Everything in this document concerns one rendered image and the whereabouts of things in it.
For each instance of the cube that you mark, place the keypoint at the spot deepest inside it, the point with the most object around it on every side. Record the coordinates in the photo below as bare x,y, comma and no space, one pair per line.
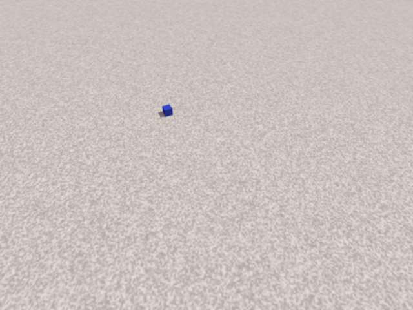
167,110

